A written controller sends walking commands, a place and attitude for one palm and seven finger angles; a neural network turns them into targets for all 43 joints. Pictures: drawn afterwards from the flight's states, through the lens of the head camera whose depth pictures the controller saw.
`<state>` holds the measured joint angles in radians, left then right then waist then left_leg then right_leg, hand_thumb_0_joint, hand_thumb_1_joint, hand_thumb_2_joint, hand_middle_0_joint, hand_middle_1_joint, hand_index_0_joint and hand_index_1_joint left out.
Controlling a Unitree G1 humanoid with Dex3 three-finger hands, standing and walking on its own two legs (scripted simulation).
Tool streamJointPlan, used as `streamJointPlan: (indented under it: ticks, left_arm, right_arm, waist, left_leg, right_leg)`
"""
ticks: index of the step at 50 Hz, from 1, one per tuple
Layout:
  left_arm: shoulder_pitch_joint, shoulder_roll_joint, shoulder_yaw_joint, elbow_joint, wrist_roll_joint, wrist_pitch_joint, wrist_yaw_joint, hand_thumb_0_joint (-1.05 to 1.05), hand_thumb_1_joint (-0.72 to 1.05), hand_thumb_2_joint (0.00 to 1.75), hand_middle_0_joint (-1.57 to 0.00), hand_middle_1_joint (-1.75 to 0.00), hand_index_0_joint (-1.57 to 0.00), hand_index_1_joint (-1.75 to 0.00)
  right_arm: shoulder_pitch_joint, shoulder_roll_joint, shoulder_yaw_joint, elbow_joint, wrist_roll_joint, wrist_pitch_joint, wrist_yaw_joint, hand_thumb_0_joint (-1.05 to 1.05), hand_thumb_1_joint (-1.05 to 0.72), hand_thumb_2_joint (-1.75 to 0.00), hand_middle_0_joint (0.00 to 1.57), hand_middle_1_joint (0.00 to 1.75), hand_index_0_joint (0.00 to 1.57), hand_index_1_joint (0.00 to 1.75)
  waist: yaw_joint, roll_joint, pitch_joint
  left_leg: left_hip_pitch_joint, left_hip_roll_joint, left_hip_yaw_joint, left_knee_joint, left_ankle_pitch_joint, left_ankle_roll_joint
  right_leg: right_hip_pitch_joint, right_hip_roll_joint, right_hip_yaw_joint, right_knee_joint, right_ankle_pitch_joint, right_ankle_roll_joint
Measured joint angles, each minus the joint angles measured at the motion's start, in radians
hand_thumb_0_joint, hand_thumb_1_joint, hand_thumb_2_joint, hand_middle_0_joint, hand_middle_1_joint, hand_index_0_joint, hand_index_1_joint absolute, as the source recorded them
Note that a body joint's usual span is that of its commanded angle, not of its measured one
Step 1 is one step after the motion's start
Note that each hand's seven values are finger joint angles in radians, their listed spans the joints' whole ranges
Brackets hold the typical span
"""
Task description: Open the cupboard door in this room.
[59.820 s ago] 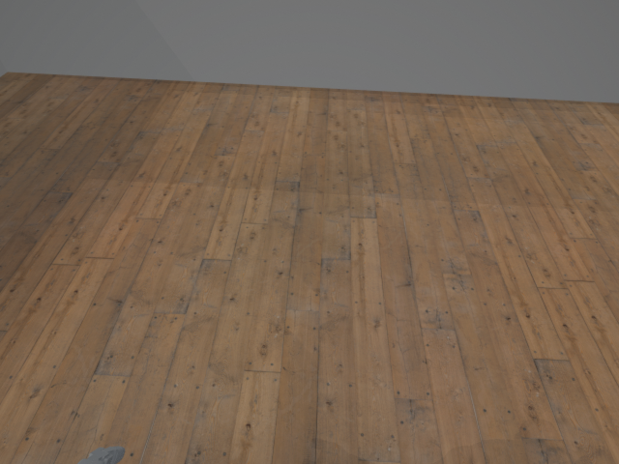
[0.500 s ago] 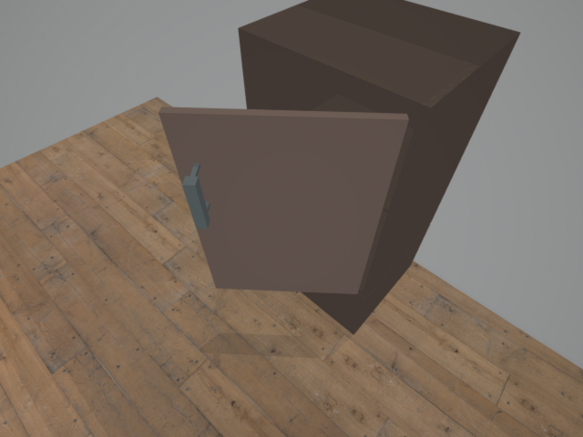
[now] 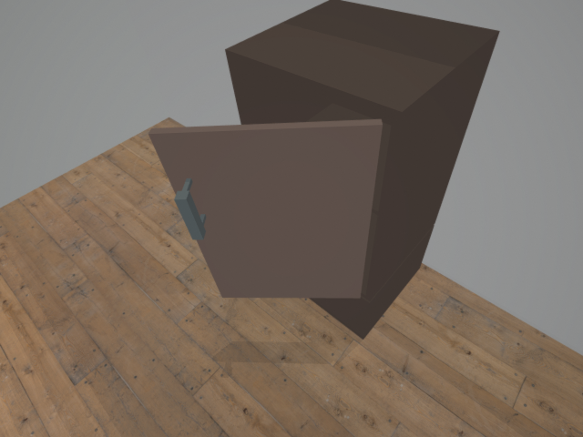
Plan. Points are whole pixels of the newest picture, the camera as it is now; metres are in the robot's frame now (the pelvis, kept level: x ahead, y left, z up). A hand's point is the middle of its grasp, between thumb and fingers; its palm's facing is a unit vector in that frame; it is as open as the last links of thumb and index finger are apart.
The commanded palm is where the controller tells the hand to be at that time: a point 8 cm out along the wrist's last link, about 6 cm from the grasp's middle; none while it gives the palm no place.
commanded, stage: come to a stop and stand still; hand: left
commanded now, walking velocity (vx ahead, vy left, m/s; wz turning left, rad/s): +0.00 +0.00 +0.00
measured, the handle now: (193, 209) +0.55 +0.24 -0.04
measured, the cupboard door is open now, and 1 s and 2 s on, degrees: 40 40 40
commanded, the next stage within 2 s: look again from close up in 0.36 s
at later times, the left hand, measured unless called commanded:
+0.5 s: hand out of the picture +0.02 +0.16 -0.17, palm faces +0.03 -0.97 -0.24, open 7.3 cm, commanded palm none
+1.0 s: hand out of the picture +0.03 +0.16 -0.17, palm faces +0.04 -0.97 -0.23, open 7.3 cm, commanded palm none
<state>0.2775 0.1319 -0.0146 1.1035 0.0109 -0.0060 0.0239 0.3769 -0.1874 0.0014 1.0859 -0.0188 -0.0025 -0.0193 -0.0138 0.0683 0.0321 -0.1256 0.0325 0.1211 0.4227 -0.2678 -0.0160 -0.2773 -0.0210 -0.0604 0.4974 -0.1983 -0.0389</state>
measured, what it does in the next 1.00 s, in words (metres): stands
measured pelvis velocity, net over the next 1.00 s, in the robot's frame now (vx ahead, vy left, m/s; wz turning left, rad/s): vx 0.03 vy -0.01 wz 0.01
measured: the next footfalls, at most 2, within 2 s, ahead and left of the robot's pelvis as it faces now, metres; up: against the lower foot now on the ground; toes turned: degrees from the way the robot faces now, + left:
none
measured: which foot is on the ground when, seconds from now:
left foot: down 0.00-1.00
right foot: down 0.00-1.00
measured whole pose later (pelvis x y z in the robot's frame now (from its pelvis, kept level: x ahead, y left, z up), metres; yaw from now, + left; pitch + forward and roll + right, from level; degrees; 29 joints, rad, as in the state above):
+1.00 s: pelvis +0.03 -0.01 +0.00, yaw +1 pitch -1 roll +1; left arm 0.24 0.14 0.01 1.15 0.01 -0.02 0.03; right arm 0.31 -0.13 0.00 1.14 -0.02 -0.02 -0.04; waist 0.00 0.03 0.05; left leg -0.07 0.06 0.10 0.38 -0.28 -0.04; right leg -0.22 0.01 -0.09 0.46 -0.22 -0.06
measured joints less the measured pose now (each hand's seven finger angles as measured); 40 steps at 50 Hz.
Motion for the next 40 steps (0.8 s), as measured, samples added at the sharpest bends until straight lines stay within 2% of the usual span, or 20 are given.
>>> streamJointPlan:
  ticks: [8,16,28,40]
  left_arm:
    - [-0.021,0.003,0.008,0.035,-0.002,-0.009,0.006,0.01,0.93,0.90,-0.20,-0.30,-0.20,-0.30]
    - [-0.031,0.006,0.013,0.045,-0.001,-0.014,0.011,0.01,0.94,0.90,-0.20,-0.30,-0.20,-0.30]
    - [-0.028,0.005,0.016,0.048,0.002,-0.015,0.012,0.01,0.94,0.90,-0.20,-0.30,-0.20,-0.30]
    - [-0.025,0.006,0.018,0.050,0.003,-0.017,0.011,0.01,0.93,0.90,-0.20,-0.30,-0.20,-0.30]
  right_arm:
    - [0.026,0.037,0.005,0.055,0.002,-0.007,-0.007,0.01,-0.91,-0.90,0.20,0.30,0.19,0.30]
    - [0.001,0.060,0.005,0.064,0.003,-0.015,-0.012,0.01,-0.91,-0.90,0.20,0.30,0.19,0.30]
    - [-0.065,0.058,-0.003,0.045,0.003,-0.020,-0.017,0.01,-0.91,-0.90,0.20,0.30,0.19,0.30]
    - [-0.079,0.051,-0.005,0.049,0.004,-0.023,-0.022,0.01,-0.91,-0.90,0.20,0.30,0.19,0.30]
  waist:
    - [-0.007,-0.010,0.008]
    - [-0.003,-0.016,0.009]
    - [0.009,-0.024,0.009]
    - [0.017,-0.034,0.015]
  left_leg:
    - [0.009,0.015,-0.011,-0.012,0.000,-0.015]
    - [0.018,0.025,-0.019,-0.020,-0.004,-0.025]
    - [0.031,0.033,-0.024,-0.029,-0.010,-0.030]
    - [0.049,0.031,-0.024,-0.041,-0.015,-0.030]
  right_leg:
    - [0.013,0.015,-0.014,-0.014,-0.004,-0.014]
    - [0.024,0.025,-0.022,-0.022,-0.011,-0.022]
    - [0.040,0.032,-0.028,-0.035,-0.018,-0.024]
    - [0.056,0.031,-0.028,-0.039,-0.026,-0.020]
